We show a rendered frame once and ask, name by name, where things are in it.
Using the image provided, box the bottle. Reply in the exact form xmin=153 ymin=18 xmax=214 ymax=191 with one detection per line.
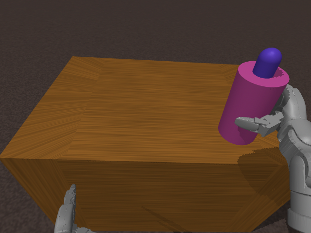
xmin=218 ymin=48 xmax=290 ymax=145

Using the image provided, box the left robot hand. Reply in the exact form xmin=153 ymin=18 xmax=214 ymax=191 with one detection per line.
xmin=54 ymin=184 xmax=96 ymax=233

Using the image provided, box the right robot hand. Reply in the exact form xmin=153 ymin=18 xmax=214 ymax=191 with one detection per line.
xmin=234 ymin=84 xmax=307 ymax=137

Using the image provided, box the right robot arm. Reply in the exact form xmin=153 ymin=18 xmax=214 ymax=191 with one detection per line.
xmin=277 ymin=119 xmax=311 ymax=233

